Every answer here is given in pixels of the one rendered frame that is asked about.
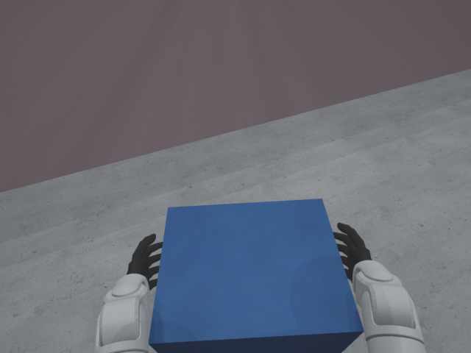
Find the right robot hand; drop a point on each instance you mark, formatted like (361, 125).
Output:
(355, 249)

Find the robot right forearm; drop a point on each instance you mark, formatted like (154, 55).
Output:
(391, 324)

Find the carton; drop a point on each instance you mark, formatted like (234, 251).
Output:
(259, 277)

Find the left robot hand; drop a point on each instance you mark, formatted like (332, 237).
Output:
(141, 260)

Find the robot left forearm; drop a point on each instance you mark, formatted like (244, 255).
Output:
(122, 325)

